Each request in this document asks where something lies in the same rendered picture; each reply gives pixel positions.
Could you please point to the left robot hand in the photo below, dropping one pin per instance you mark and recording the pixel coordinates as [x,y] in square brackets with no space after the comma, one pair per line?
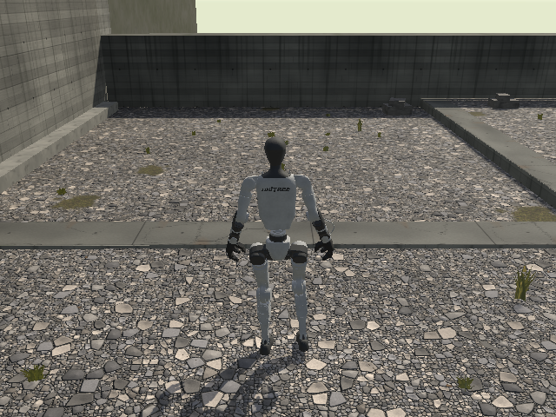
[233,247]

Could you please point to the robot right upper arm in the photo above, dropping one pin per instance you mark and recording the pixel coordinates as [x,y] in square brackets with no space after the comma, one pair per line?
[303,182]

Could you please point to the robot right foot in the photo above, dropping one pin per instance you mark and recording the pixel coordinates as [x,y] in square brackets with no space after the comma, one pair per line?
[303,344]

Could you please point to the robot left upper arm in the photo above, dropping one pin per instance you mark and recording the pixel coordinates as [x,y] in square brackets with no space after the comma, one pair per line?
[249,183]

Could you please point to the right robot hand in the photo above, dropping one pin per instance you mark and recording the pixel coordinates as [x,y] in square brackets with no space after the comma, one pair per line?
[329,247]

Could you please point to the robot left forearm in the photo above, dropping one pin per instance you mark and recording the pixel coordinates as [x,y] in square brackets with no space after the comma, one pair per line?
[235,230]

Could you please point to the left robot thigh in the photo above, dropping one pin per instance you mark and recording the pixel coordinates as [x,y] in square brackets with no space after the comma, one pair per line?
[258,258]

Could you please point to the robot right forearm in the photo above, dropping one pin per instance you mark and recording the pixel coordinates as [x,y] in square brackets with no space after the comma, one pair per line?
[321,229]

